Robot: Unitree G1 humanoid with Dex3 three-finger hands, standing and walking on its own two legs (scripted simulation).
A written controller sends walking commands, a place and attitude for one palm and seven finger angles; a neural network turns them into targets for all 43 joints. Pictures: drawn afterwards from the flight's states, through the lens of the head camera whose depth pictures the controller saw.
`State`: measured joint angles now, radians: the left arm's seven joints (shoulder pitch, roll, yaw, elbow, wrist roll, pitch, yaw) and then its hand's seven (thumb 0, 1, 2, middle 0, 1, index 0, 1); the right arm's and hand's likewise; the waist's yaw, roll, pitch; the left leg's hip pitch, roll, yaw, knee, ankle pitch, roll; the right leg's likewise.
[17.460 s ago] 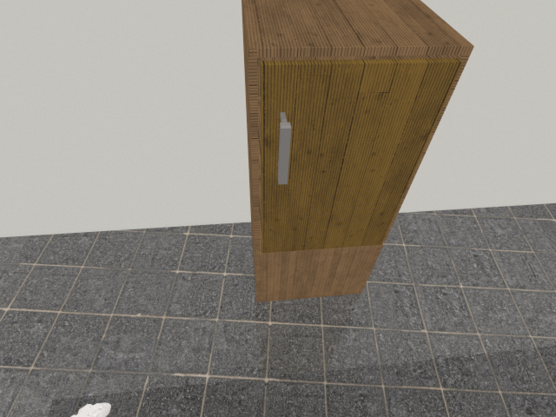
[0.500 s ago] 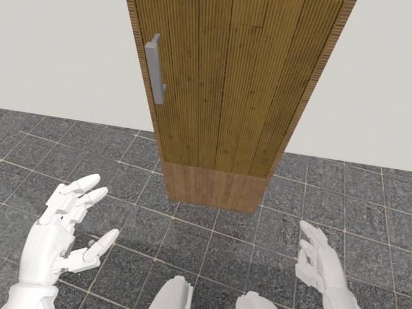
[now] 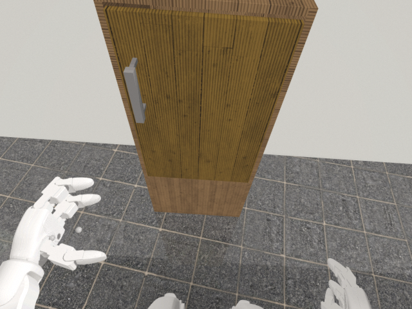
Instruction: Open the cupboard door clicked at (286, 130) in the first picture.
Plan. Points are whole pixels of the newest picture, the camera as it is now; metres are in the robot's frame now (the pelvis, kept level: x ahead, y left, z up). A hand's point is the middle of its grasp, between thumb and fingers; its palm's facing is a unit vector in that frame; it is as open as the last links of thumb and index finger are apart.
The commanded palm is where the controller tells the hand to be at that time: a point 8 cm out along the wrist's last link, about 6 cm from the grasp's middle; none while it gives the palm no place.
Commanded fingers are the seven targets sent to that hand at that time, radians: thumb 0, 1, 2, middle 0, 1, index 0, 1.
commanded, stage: raise the hand with hooked fingers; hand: left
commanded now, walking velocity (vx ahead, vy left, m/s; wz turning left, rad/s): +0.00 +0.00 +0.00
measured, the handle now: (137, 92) +0.56 +0.19 +0.08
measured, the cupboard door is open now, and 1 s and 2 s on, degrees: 0 0 0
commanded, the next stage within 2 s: move the hooked fingers beside the handle in 0.98 s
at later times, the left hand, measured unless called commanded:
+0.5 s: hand (34, 181) +0.30 +0.30 +0.10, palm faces +0.03 -1.00 -0.04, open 14.0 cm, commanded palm +0.27 +0.35 +0.10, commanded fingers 0.00 -0.50 0.30 -0.30 -1.20 -0.30 -1.20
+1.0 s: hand (41, 186) +0.29 +0.29 +0.10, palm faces +0.03 -1.00 -0.03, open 14.0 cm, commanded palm +0.26 +0.33 +0.10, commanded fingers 0.00 -0.50 0.30 -0.30 -1.20 -0.30 -1.20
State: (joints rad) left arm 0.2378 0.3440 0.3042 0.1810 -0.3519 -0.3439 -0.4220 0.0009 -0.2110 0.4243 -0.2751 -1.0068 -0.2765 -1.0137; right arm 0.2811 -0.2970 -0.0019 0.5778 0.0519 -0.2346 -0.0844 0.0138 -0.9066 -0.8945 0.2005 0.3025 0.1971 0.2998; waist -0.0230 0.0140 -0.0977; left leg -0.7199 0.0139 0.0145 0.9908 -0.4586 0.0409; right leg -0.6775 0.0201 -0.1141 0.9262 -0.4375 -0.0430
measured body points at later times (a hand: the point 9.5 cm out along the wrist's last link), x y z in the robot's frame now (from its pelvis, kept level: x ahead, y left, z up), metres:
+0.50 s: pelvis +0.01 +0.02 +0.02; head +0.05 +0.04 +0.47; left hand +0.29 +0.36 +0.11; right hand +0.17 -0.21 -0.06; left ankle +0.02 +0.09 -0.68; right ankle +0.02 -0.10 -0.68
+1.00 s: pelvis +0.00 +0.01 +0.02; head +0.03 +0.02 +0.47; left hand +0.28 +0.34 +0.11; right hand +0.15 -0.23 -0.06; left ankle +0.02 +0.09 -0.68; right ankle +0.02 -0.10 -0.68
